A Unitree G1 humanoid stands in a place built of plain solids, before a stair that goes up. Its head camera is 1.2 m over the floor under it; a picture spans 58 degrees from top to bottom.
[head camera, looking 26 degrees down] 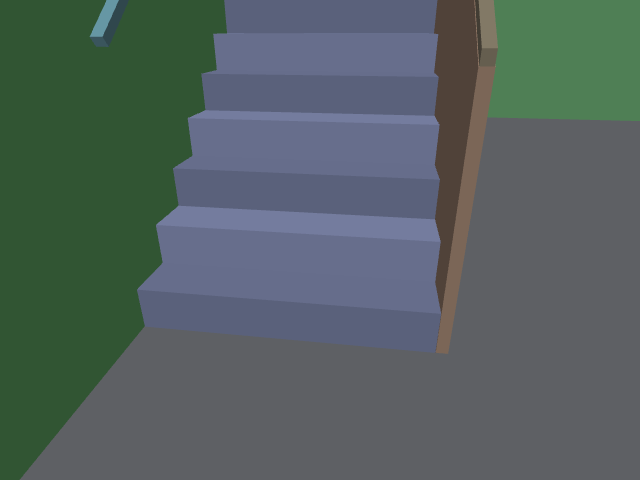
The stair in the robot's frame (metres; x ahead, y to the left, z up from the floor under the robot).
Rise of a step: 0.20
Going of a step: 0.24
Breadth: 1.28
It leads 8 degrees to the right of straight ahead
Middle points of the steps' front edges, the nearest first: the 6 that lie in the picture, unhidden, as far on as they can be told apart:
1.49 0.15 0.20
1.73 0.12 0.39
1.97 0.09 0.59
2.21 0.05 0.78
2.45 0.02 0.98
2.69 -0.01 1.18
